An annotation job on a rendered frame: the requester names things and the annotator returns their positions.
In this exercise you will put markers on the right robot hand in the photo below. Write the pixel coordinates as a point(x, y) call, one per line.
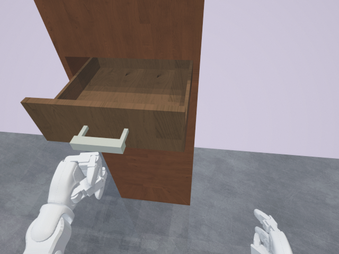
point(275, 242)

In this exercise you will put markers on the handle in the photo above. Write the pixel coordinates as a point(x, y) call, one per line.
point(108, 145)

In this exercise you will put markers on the left robot forearm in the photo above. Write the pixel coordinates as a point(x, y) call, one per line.
point(50, 232)

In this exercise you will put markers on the cabinet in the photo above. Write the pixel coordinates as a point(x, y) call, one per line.
point(137, 29)

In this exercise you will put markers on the drawer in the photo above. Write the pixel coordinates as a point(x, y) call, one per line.
point(149, 97)

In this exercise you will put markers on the left robot hand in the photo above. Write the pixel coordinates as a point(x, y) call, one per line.
point(84, 170)

